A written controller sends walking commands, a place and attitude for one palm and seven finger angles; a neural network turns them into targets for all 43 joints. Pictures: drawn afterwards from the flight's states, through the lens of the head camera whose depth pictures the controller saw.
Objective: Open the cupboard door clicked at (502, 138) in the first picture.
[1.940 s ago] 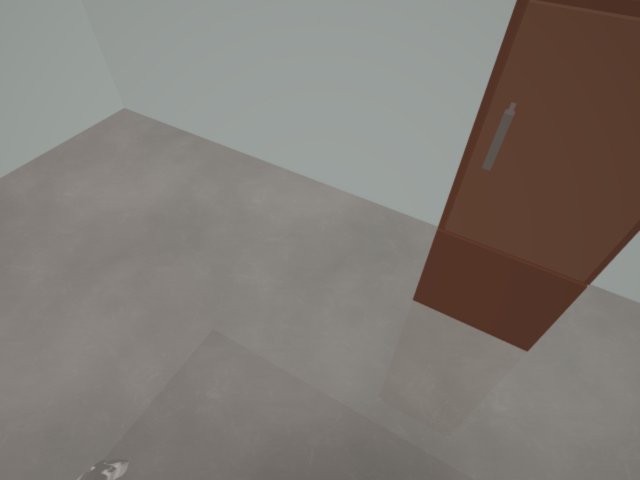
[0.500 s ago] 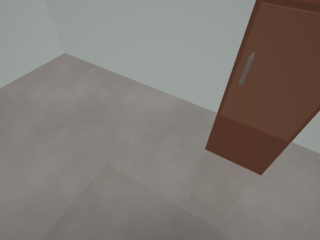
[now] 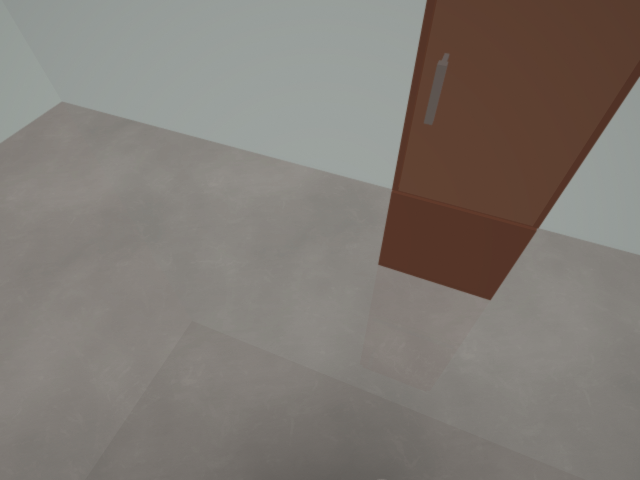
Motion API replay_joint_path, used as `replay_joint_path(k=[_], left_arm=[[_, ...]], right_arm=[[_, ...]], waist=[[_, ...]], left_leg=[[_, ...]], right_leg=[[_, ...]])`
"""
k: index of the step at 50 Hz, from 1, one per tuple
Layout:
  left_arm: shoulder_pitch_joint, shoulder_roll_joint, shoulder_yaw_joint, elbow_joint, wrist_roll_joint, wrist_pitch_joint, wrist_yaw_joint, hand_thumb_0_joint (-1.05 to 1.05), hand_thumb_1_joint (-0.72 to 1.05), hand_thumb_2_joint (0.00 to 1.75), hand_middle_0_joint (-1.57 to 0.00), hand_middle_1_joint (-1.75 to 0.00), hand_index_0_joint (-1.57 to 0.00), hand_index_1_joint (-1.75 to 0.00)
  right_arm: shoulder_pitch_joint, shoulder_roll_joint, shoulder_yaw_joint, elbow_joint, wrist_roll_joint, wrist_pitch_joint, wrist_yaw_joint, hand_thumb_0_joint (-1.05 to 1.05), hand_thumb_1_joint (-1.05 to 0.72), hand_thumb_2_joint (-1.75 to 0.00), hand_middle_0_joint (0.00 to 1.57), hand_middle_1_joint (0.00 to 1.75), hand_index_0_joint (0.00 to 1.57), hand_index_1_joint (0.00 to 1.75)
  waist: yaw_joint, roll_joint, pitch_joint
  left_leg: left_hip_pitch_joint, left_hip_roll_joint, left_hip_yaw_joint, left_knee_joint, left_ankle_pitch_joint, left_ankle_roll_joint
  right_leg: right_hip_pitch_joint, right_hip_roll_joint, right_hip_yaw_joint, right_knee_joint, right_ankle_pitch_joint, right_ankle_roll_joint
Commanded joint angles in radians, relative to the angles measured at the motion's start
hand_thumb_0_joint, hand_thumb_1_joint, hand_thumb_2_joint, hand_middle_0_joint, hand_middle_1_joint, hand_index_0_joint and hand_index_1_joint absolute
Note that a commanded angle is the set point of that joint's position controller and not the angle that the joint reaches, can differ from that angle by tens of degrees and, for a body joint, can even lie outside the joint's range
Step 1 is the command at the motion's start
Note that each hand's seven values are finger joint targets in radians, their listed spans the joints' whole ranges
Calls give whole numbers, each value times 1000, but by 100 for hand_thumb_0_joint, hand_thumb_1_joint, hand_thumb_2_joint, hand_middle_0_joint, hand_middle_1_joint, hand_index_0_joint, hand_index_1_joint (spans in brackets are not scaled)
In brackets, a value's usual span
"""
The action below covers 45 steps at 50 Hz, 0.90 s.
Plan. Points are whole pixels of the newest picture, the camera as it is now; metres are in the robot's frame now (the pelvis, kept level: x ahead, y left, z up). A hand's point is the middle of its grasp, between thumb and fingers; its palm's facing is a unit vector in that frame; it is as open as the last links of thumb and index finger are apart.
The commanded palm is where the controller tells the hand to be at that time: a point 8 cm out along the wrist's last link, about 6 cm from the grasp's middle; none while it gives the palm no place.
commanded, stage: turn to face it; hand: left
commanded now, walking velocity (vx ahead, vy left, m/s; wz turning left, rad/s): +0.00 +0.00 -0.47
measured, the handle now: (437, 89) +0.88 -0.18 +0.02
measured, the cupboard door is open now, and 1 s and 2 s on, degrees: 0 0 0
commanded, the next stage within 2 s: take the last steps up to it in 0.52 s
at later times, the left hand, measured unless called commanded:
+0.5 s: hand out of the picture +0.08 +0.25 -0.16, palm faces -0.11 -0.97 -0.22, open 7.4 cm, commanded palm none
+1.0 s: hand out of the picture +0.11 +0.16 -0.15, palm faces -0.31 -0.93 -0.19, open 7.3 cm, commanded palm none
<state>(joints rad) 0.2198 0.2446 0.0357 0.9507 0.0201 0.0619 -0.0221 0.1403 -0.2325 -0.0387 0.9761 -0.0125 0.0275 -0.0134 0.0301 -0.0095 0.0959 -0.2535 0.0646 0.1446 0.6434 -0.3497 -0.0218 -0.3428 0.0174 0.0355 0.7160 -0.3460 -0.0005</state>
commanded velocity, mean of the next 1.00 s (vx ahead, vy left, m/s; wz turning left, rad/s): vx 0.12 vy -0.05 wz -0.26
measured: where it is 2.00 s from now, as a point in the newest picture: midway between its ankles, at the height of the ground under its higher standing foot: (392, 451)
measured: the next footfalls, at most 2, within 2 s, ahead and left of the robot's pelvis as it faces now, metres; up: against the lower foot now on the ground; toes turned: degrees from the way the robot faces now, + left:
left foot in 0.42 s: +0.01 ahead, +0.15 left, +0.00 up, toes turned -8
right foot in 0.86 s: -0.05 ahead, -0.08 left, +0.00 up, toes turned -23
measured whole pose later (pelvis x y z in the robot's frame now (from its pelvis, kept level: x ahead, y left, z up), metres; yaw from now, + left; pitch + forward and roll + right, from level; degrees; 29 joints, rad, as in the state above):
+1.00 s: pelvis +0.00 +0.01 +0.02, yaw -19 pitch +0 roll -2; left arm 0.25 0.17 0.05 1.00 0.02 -0.01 0.00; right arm 0.35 -0.23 -0.06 1.09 -0.03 0.03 0.00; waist -0.04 0.03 0.00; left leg -0.47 0.12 0.08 1.05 -0.42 -0.03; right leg -0.12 0.03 -0.08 0.44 -0.34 -0.03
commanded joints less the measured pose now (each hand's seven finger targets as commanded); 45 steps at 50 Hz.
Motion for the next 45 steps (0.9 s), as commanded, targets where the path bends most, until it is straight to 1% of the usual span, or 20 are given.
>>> replay_joint_path(k=[1,2,5,15,19,20,21,22,23,25,28,31,35,38,40,41,42,43,44,45], left_arm=[[166,256,67,-61,12,-45,30,0,90,90,-20,-30,-20,-30],[155,241,67,-70,3,-43,40,0,90,90,-20,-30,-20,-30],[17,178,54,-108,0,-44,40,0,90,90,-20,-30,-20,-30],[69,169,71,-89,11,-36,40,0,90,90,-20,-30,-20,-30],[8,159,71,-99,3,-27,41,0,90,90,-20,-30,-20,-30],[-5,126,62,-111,-2,-25,39,0,90,90,-20,-30,-20,-30],[-5,71,53,-130,-7,-22,28,0,90,90,-20,-30,-20,-30],[-22,73,56,-142,2,-24,26,0,90,90,-20,-30,-20,-30],[-48,95,67,-124,12,-17,31,0,90,90,-20,-30,-20,-30],[12,86,70,-84,12,-18,16,0,90,90,-20,-30,-20,-30],[3,54,52,-74,3,-16,11,0,90,90,-20,-30,-20,-30],[-54,36,39,-84,1,-14,12,0,90,90,-20,-30,-20,-30],[-127,31,32,-98,7,-20,-9,0,90,90,-20,-30,-20,-30],[-122,30,34,-91,8,-30,-22,0,90,90,-20,-30,-20,-30],[-32,28,38,-50,8,-41,-23,0,90,90,-20,-30,-20,-30],[42,56,46,-21,9,-49,-18,0,90,90,-20,-30,-20,-30],[131,141,62,12,14,-62,-4,0,90,90,-20,-30,-20,-30],[212,202,72,33,4,-59,12,0,90,90,-20,-30,-20,-30],[221,182,73,37,-2,-61,25,0,90,90,-20,-30,-20,-30],[172,159,67,37,1,-64,28,0,90,90,-20,-30,-20,-30]], right_arm=[[-81,-99,-37,-149,3,-6,-10,0,-90,-90,20,30,20,30],[-88,-123,-39,-142,4,3,-14,0,-90,-90,20,30,20,30],[-13,-114,-45,-95,-3,-2,-5,0,-90,-90,20,30,20,30],[-2,-68,-30,-101,7,-15,-17,0,-90,-90,20,30,20,30],[142,-66,-25,-63,14,-34,-28,0,-90,-90,20,30,20,30],[179,-102,-31,-57,13,-44,-32,0,-90,-90,20,30,20,30],[166,-183,-46,-70,-3,-45,-31,0,-90,-90,20,30,20,30],[127,-219,-48,-101,-8,-35,-30,0,-90,-90,20,30,20,30],[98,-190,-41,-96,-15,-39,-33,0,-90,-90,20,30,20,30],[33,-135,-23,-109,-17,-43,-34,0,-90,-90,20,30,20,30],[80,-111,-21,-89,-13,-48,-34,0,-90,-90,20,30,20,30],[161,-117,-27,-51,-15,-45,-34,0,-90,-90,20,30,20,30],[233,-163,-45,-8,-24,-45,-27,0,-90,-90,20,30,20,30],[228,-180,-51,10,-26,-51,-23,0,-90,-90,20,30,20,30],[217,-179,-50,22,-24,-51,-23,0,-90,-90,20,30,20,30],[206,-159,-47,22,-17,-53,-20,0,-90,-90,20,30,20,30],[205,-90,-28,5,-4,-56,-14,0,-90,-90,20,30,20,30],[80,-57,-11,-53,-12,-53,-8,0,-90,-90,20,30,20,30],[29,-91,-19,-58,-14,-47,-9,0,-90,-90,20,30,20,30],[2,-78,-25,-52,-14,-44,-2,0,-90,-90,20,30,20,30]], waist=[[57,-342,-90],[57,-274,-101],[-23,-86,-121],[8,-140,-170],[-55,-145,-199],[-73,-48,-200],[-68,212,-147],[-59,257,-80],[-54,277,-61],[3,129,-53],[-15,158,-73],[-55,161,-81],[-98,152,-71],[-88,158,-61],[-43,121,-100],[-9,58,-120],[27,-177,-160],[83,-295,-110],[90,-222,-78],[65,-203,4]], left_leg=[[-333,-54,-60,430,-249,-30],[-310,-32,-192,505,-222,-17],[-278,-2,-185,515,-36,-28],[-155,-42,-144,149,-84,-22],[105,-61,-129,-196,66,3],[223,19,-194,-289,67,30],[258,233,-442,-392,55,107],[102,380,-535,-430,93,187],[10,365,-542,-426,178,209],[21,235,-334,-365,324,180],[103,185,-218,-317,504,171],[165,202,-216,-293,574,186],[169,282,-272,-351,258,189],[124,296,-285,-352,138,171],[69,257,-221,-250,105,119],[-43,217,-158,-136,71,79],[-292,119,0,113,-75,20],[-488,23,9,340,-317,-15],[-503,55,-93,422,-245,4],[-518,70,-99,470,-188,3]], right_leg=[[139,-355,570,-422,412,-141],[99,-346,590,-478,288,-163],[104,-234,384,-410,209,-169],[161,-193,396,-386,309,-185],[34,-138,373,-324,278,-113],[-82,-75,306,-253,171,-69],[-262,56,154,-60,-30,-12],[-274,65,41,159,-186,29],[-250,32,86,292,-184,35],[-233,18,44,440,-71,45],[-219,-7,-2,383,-44,57],[-168,-24,-32,226,-79,57],[-109,-34,-82,71,-131,37],[-29,-32,-94,-64,-123,16],[145,-1,-140,-260,10,1],[312,-30,-102,-358,58,-24],[548,-235,133,-449,-52,-100],[525,-395,385,-519,-32,-193],[424,-388,376,-543,-137,-233],[334,-358,363,-572,-233,-236]])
